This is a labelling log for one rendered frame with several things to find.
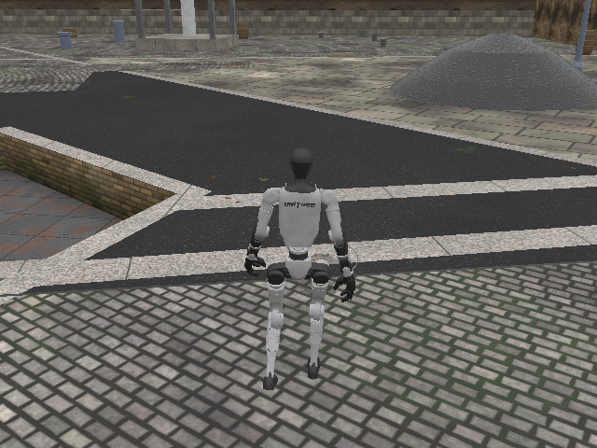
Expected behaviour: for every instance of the left robot upper arm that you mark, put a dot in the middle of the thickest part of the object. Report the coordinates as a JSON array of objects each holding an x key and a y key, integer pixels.
[{"x": 270, "y": 197}]

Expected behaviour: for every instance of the robot left shin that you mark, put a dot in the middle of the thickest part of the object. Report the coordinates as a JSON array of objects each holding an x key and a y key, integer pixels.
[{"x": 272, "y": 346}]

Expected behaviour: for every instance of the robot shin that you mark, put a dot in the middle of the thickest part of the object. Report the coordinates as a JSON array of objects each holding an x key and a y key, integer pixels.
[
  {"x": 316, "y": 333},
  {"x": 272, "y": 346}
]

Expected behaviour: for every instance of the right robot upper arm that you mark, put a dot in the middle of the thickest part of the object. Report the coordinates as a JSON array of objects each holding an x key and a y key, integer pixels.
[{"x": 328, "y": 197}]

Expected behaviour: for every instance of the left robot hand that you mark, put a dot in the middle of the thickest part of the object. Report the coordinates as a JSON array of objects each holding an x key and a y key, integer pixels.
[{"x": 248, "y": 265}]

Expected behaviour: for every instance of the right robot hand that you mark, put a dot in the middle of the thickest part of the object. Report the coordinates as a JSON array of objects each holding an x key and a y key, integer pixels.
[{"x": 349, "y": 290}]

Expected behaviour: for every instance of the left robot forearm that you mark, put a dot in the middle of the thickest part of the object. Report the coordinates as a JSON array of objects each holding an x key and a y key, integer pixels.
[{"x": 254, "y": 246}]

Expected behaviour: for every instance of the robot right shin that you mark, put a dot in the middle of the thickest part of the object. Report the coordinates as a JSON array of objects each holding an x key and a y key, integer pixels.
[{"x": 316, "y": 333}]

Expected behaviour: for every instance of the right robot forearm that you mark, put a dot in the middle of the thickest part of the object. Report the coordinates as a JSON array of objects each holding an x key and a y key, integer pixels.
[{"x": 343, "y": 256}]

